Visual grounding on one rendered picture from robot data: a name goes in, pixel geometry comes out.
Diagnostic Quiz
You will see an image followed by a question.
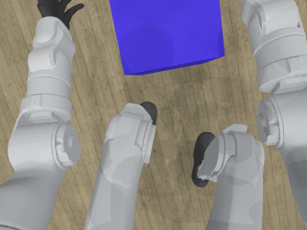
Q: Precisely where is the left robot upper arm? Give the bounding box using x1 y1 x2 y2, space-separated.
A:
0 121 82 230

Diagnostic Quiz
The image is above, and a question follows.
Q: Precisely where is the robot right forearm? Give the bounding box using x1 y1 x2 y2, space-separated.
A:
240 0 307 95

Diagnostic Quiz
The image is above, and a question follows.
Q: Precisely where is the right robot thigh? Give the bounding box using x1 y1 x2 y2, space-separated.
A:
205 130 264 230

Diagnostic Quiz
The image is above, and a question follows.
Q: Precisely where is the robot left hand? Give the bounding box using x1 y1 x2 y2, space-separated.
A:
37 0 84 30

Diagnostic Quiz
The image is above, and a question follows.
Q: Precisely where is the robot left forearm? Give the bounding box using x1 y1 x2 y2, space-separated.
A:
8 16 76 165

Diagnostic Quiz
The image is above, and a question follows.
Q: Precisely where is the right robot upper arm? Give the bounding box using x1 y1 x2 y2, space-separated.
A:
255 89 307 228

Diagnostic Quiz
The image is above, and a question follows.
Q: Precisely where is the carton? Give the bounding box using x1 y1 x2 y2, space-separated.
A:
108 0 225 76

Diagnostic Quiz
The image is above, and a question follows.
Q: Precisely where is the right robot foot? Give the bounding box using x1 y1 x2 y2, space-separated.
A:
191 131 215 188

